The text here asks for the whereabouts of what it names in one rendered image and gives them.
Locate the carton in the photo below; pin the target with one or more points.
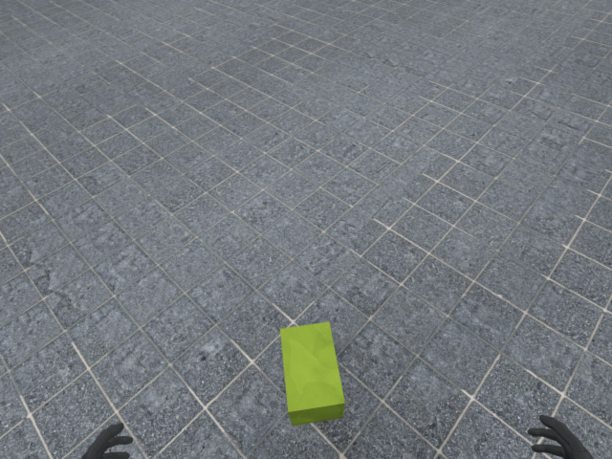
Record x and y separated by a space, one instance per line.
313 386

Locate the right robot hand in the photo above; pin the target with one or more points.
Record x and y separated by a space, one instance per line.
570 446

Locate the left robot hand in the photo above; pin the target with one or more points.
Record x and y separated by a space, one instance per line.
107 440

